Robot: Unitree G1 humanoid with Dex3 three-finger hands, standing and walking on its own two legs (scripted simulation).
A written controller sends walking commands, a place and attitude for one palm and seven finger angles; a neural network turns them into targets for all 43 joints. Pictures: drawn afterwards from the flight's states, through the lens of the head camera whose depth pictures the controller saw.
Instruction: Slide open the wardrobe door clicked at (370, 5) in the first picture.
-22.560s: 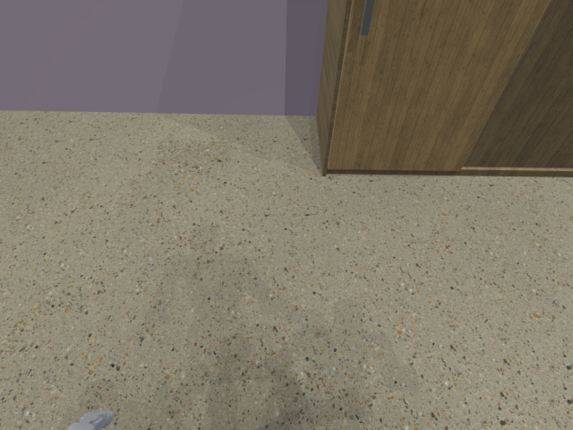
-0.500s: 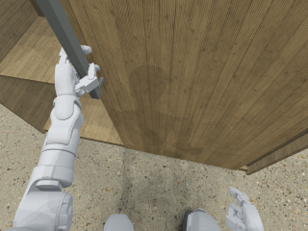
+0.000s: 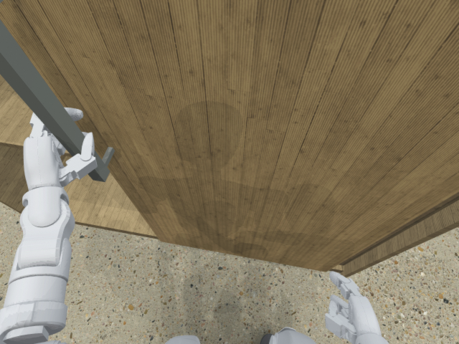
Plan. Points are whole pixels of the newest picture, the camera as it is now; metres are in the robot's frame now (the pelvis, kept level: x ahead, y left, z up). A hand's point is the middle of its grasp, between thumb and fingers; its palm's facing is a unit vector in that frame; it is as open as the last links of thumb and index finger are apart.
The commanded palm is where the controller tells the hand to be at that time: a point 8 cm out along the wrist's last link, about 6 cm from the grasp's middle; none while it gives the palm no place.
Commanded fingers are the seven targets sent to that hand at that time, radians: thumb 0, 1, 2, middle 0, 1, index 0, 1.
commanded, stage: stop walking and hold the door there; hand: left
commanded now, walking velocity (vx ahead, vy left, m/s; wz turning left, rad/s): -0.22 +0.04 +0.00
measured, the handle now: (65, 108) +0.39 +0.33 +0.14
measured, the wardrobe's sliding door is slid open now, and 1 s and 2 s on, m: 0.60 0.60 0.60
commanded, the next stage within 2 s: none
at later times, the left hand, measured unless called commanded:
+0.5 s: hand (86, 156) +0.34 +0.30 +0.08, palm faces +0.41 -0.88 -0.22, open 6.4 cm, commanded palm +0.30 +0.32 +0.07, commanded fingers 0.00 0.90 0.90 -0.45 -1.40 -0.45 -1.40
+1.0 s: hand (85, 157) +0.34 +0.30 +0.08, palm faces +0.37 -0.89 -0.25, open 6.3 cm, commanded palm +0.30 +0.31 +0.07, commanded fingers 0.00 0.90 0.90 -0.45 -1.40 -0.45 -1.40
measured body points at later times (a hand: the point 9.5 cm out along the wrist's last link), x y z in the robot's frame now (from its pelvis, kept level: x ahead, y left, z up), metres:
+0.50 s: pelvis -0.01 +0.04 -0.01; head -0.01 +0.05 +0.44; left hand +0.31 +0.35 +0.09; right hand +0.11 -0.23 -0.09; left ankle +0.11 +0.16 -0.75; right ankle -0.02 -0.08 -0.69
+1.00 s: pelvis -0.03 +0.05 -0.02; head -0.05 +0.05 +0.43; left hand +0.31 +0.35 +0.10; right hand +0.03 -0.24 -0.12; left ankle +0.11 +0.15 -0.74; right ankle -0.07 -0.06 -0.74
